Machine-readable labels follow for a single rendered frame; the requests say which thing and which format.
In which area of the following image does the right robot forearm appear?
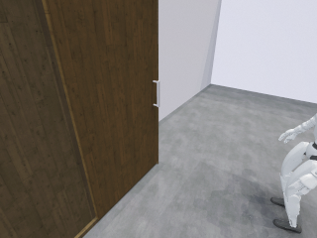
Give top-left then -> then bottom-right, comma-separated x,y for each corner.
294,115 -> 317,134

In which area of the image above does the robot right thigh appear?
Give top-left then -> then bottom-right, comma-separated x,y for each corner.
281,141 -> 309,182

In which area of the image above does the right robot hand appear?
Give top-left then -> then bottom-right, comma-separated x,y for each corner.
278,129 -> 298,144

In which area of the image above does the left robot hand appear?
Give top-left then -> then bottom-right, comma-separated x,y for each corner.
288,173 -> 317,196

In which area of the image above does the wardrobe door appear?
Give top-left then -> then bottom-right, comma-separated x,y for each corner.
42,0 -> 158,220
0,0 -> 96,238

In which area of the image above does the handle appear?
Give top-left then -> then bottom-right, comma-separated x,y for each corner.
153,80 -> 160,107

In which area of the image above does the left robot foot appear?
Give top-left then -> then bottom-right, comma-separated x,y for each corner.
273,219 -> 302,234

